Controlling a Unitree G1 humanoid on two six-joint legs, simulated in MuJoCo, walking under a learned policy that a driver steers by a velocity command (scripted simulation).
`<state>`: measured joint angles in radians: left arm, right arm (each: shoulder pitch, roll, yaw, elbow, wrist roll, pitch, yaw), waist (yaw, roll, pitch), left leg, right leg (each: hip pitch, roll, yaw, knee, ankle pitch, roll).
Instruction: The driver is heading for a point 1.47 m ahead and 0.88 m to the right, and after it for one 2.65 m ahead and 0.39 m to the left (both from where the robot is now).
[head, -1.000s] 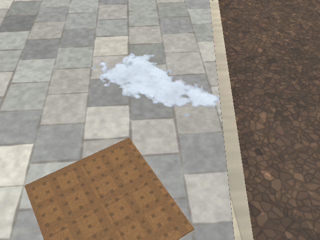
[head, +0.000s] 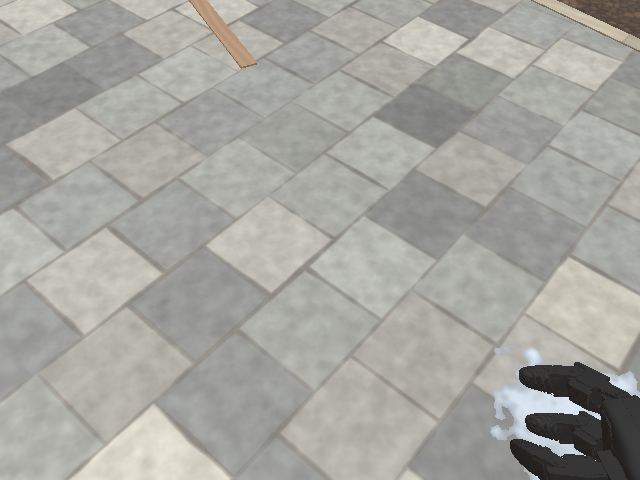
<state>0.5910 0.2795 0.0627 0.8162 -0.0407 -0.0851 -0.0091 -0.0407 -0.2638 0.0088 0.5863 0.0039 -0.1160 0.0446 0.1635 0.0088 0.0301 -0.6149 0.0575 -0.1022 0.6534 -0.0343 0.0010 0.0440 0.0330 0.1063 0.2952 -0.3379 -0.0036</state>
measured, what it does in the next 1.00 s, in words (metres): walks ahead, turning right: left foot, then right foot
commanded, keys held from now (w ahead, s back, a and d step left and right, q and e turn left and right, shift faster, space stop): w+e+shift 1.00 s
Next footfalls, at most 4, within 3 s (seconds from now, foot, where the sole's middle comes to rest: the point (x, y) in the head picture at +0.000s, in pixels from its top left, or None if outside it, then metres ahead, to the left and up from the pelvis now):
0.08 left None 0.25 0.16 -0.77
0.52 right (464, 456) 0.58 -0.20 -0.77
0.96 left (503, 294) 1.02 -0.29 -0.77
1.44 right None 0.95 -0.80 -0.77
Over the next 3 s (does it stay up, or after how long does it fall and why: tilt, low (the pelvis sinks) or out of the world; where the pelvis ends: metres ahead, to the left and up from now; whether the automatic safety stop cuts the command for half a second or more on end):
stays up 2.10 -1.10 0.00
